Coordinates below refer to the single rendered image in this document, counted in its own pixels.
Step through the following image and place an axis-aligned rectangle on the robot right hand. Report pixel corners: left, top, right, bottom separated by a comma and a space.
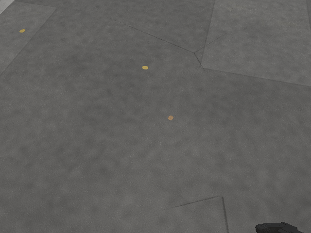
255, 221, 303, 233

